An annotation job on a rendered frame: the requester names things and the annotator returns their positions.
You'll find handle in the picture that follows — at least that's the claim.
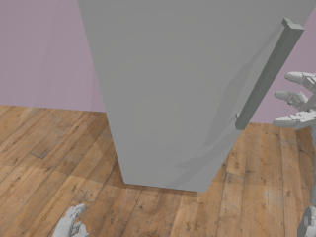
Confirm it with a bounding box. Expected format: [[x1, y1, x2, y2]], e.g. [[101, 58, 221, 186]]
[[235, 18, 304, 130]]

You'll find robot left hand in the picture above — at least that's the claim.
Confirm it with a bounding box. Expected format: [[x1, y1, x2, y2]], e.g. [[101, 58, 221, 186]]
[[51, 203, 89, 237]]

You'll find robot right upper arm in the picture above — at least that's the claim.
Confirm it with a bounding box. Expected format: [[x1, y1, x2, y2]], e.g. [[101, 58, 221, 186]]
[[297, 205, 316, 237]]

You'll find fridge door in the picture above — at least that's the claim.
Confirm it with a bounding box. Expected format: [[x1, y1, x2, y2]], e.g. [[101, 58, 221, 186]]
[[77, 0, 316, 193]]

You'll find robot right hand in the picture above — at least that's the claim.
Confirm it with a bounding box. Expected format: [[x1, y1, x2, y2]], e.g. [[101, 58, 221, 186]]
[[273, 71, 316, 130]]

